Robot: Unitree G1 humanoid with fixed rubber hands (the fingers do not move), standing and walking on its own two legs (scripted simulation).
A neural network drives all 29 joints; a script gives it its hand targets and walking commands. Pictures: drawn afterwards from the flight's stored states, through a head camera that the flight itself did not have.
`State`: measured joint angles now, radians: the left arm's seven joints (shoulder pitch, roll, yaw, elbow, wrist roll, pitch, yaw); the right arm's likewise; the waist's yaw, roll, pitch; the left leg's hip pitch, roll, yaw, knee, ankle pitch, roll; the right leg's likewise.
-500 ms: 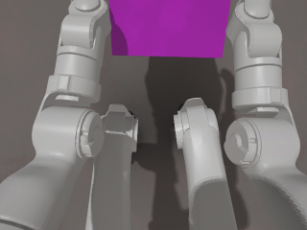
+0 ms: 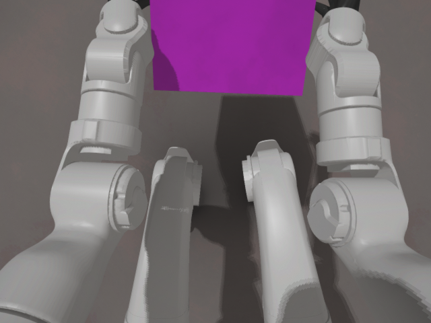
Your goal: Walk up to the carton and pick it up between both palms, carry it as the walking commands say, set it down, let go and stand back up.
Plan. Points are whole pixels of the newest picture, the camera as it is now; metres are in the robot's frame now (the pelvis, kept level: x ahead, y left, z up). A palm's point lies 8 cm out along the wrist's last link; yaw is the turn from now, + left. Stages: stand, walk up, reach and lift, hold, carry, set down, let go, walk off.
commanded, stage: reach and lift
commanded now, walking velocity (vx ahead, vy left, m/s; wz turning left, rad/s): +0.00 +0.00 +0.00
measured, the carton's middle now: (229, 32) +0.54 -0.03 -0.17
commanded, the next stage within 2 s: none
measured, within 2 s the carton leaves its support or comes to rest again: neither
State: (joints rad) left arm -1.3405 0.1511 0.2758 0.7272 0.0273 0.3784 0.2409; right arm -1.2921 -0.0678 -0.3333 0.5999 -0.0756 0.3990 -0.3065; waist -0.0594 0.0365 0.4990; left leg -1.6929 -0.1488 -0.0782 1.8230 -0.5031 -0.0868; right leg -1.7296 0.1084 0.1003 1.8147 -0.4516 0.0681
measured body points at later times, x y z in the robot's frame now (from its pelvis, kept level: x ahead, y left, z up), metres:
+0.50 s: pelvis +0.04 +0.00 +0.05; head +0.28 -0.02 +0.43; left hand +0.55 +0.11 -0.01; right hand +0.52 -0.17 -0.01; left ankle +0.15 +0.13 -0.45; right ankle +0.16 -0.13 -0.45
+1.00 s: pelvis +0.08 +0.00 +0.13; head +0.28 -0.01 +0.53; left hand +0.52 +0.12 +0.06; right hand +0.50 -0.17 +0.06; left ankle +0.15 +0.13 -0.45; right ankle +0.16 -0.13 -0.45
